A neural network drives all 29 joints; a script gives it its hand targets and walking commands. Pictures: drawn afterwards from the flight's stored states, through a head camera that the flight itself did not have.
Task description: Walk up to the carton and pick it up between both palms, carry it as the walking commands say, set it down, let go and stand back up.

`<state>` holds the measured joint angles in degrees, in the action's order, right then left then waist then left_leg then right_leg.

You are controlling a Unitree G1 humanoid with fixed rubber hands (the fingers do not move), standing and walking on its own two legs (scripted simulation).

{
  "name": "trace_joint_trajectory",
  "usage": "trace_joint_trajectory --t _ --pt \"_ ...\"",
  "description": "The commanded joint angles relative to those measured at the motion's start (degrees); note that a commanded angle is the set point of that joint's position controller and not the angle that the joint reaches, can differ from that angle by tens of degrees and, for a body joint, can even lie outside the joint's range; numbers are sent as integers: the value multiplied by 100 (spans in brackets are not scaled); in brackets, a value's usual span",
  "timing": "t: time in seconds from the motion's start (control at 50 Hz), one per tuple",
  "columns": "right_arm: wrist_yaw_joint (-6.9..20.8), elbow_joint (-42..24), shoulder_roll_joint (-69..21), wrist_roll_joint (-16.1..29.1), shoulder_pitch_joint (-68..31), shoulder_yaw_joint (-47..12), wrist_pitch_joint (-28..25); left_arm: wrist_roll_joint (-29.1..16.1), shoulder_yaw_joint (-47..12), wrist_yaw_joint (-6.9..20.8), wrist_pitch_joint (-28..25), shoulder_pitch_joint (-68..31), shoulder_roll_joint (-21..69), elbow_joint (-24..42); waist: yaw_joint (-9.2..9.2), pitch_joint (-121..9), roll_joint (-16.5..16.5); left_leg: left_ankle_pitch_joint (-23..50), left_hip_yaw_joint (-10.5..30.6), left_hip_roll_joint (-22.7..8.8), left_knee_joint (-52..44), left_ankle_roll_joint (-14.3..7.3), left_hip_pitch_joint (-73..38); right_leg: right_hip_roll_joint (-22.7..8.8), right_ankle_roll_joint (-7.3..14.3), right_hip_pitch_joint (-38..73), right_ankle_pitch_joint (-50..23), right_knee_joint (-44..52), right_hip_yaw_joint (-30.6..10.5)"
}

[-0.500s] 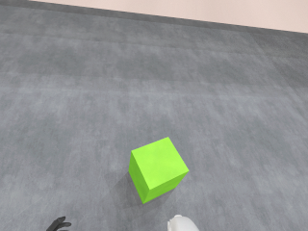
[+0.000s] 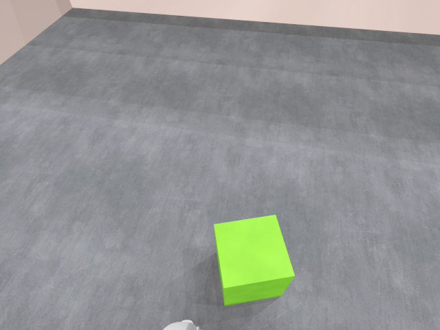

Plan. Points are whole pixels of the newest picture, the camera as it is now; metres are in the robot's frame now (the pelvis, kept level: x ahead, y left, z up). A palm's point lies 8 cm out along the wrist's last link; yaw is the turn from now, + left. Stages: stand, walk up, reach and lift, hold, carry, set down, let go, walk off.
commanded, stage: walk up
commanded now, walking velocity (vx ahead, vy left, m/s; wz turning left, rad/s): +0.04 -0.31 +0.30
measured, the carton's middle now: (249, 261) +0.46 -0.07 -0.63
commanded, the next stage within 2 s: stand in 1.48 s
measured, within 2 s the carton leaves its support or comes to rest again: neither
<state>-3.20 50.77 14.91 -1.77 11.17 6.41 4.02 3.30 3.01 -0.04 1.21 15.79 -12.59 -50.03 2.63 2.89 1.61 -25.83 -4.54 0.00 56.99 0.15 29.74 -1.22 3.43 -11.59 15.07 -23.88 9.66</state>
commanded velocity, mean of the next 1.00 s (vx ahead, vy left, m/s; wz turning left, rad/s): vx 0.01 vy -0.07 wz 0.14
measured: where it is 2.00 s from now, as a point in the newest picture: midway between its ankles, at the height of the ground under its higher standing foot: outside the picture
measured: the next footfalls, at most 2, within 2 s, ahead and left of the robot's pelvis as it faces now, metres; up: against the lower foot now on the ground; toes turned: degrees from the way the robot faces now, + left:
left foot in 0.14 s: +0.05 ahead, +0.06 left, +0.00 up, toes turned +8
right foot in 0.44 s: +0.10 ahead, -0.27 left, +0.00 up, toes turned +8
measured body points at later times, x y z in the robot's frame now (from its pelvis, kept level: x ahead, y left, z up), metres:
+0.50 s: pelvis +0.03 -0.14 -0.01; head +0.06 -0.15 +0.44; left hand +0.10 +0.14 -0.13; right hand +0.09 -0.42 -0.16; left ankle +0.01 +0.04 -0.72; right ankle +0.06 -0.28 -0.75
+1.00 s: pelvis +0.03 -0.12 +0.00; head +0.05 -0.10 +0.45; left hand +0.00 +0.11 -0.17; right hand +0.13 -0.34 -0.14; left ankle +0.00 -0.02 -0.74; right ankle +0.06 -0.27 -0.74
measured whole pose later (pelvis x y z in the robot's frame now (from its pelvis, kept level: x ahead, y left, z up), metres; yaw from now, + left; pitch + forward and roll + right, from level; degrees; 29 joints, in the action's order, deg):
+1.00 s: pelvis +0.03 -0.12 +0.00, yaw +7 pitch -1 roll +1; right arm -1.1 59.7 8.9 -0.1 10.6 1.2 -0.3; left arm 0.6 1.4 -1.0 1.2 14.8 -11.6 -61.7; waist 2.2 3.2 -3.6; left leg -13.2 -2.9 1.4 21.3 -1.3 6.8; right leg -5.1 -2.0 -11.3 12.2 -24.8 0.8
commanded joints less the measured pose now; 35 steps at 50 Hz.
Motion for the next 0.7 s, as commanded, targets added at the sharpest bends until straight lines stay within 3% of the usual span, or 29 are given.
trace_joint_trajectory --t 0.0,0.06,0.08,0.1,0.12,0.14,0.16,0.18,0.2,0.22,0.24,0.28,0.32,0.36,0.38,0.4,0.42,0.44,0.46,0.48,0.52,0.56,0.58,0.6,0.64,0.68 --pt "-51 -159 27 29 382 -42 14 -33 40 -25 -60 92 -438 62 -217 -373 -1153 39 66 -93 -865 -147 -172 -1313 591 680 -4008 285 -899" --pt "-114 -61 -42 63 525 -82 -34 -70 16 15 0 -4 -429 -44 -378 -433 -955 363 -103 -129 -1666 -185 -1157 -1106 414 224 -3627 10 -674" --pt "-136 -33 6 50 640 -74 -87 -97 14 19 10 -33 -451 -82 -509 -460 -758 896 -25 -240 -2224 -211 -1739 -983 266 -126 -3324 -222 -536" --pt "-165 39 168 25 954 -27 -168 -138 26 12 1 -108 -517 -110 -755 -555 -436 1644 277 -511 -3059 -291 -2730 -828 15 -771 -3003 -714 -353" --pt "-182 66 679 -15 1286 102 -242 -174 -42 -4 -39 -61 -437 -10 -944 -770 578 2183 1711 -1857 -3650 -589 -3789 -545 -299 -1719 -1141 -1735 -237" --pt "-215 -111 1303 25 1218 202 -195 -157 -1 -30 9 140 -334 137 -835 -741 1653 4208 3789 -3648 -4100 -1510 -3637 65 -718 -2768 2090 -3282 -575" --pt "-235 44 1261 58 1265 209 -185 -119 180 -38 159 -81 -715 189 -808 -733 986 4742 3470 -3570 -4053 -1807 -2947 -272 -742 -2322 1817 -4056 -1149" --pt "-214 59 1017 34 879 153 -227 -92 222 8 201 -204 -811 203 -571 -458 636 4221 2900 -3166 -3976 -1615 -2458 -368 -711 -2193 1342 -4357 -1302" --pt "-163 -65 834 32 435 107 -272 -91 211 65 201 -84 -793 156 -359 -370 432 3555 2250 -2641 -3931 -1269 -2224 -398 -652 -1989 904 -4200 -1328" --pt "-127 -116 726 -3 118 64 -313 -110 179 118 215 -11 -680 116 -191 -236 629 3385 1644 -2114 -3897 -935 -1955 -382 -639 -1766 592 -3670 -1224" --pt "-87 -117 641 -41 -28 41 -339 -140 130 172 243 84 -531 12 -143 -144 821 3451 1166 -1716 -3907 -756 -1751 -254 -701 -1513 456 -3186 -943" --pt "-18 -12 723 -116 200 81 -378 -192 58 212 277 -60 -273 -17 -269 -138 997 3472 961 -1489 -3984 -709 -1683 -69 -791 -1192 485 -2476 -611" --pt "65 60 830 -125 355 124 -409 -241 18 183 242 -247 -166 19 -375 -178 1242 3000 973 -1384 -4071 -652 -1751 -10 -799 -917 330 -1787 -529" --pt "197 41 786 -35 123 113 -378 -307 25 79 87 -121 -184 -38 -242 -354 1462 2429 827 -1038 -3871 -494 -1829 50 -773 -393 -185 -864 -392" --pt "224 27 791 33 -44 114 -333 -264 68 45 0 -7 -341 -100 -91 -434 1307 2046 642 -823 -3577 -380 -1610 111 -761 131 -437 -252 -178" --pt "251 15 569 42 75 34 -306 -199 158 -17 -72 188 -672 -234 -6 -520 479 1484 345 -454 -2896 -287 -1155 -110 -784 713 -393 196 -223" --pt "248 -45 127 -20 220 -103 -291 -157 238 -53 -136 454 -1059 -267 81 -478 -561 468 352 -240 -2328 -138 -545 -887 -729 924 -524 518 -831" --pt "228 -162 -235 -37 280 -202 -284 -71 302 -92 -208 559 -1513 -102 112 -564 -1837 -1103 310 4 -1264 82 80 -2496 -376 771 -907 969 -2611" --pt "172 -117 169 -11 322 -123 -157 -162 354 -84 -182 304 -1745 -69 131 -542 -1963 -1036 689 -163 -827 94 -374 -2720 298 -113 -584 1273 -3148" --pt "201 -80 389 -10 218 -103 -126 -164 293 -84 -187 -31 -1491 -44 -32 -271 -1669 -639 827 -225 -437 33 -331 -2388 329 -172 28 1280 -2764" --pt "287 122 475 5 372 -47 -135 -147 192 -97 -185 -566 -1265 20 -353 -110 -1437 198 732 -170 -10 80 -274 -1835 150 -195 -564 1078 -2090" --pt "378 185 468 8 312 -43 -67 -175 224 -184 -205 -227 -1284 -132 -362 -316 -1190 349 692 -128 548 204 -38 -1971 210 227 -1856 773 -1909" --pt "395 194 412 14 249 -64 -40 -179 211 -204 -216 -98 -1207 -216 -354 -381 -1134 396 708 -132 674 241 -7 -1987 239 336 -2109 693 -1818" --pt "406 227 336 37 220 -96 -19 -172 177 -203 -223 -87 -1077 -278 -362 -363 -1200 481 692 -145 591 266 -58 -1896 248 333 -2093 683 -1673" --pt "398 329 128 94 200 -203 -14 -154 99 -160 -228 -238 -793 -378 -371 -199 -1510 571 531 -144 -492 255 -499 -1517 157 74 -1397 832 -1329" --pt "386 268 144 90 -63 -219 8 -137 192 -137 -198 -45 -940 -473 -191 -87 -1656 327 369 -26 -1065 199 -652 -1647 265 105 -1084 884 -1532"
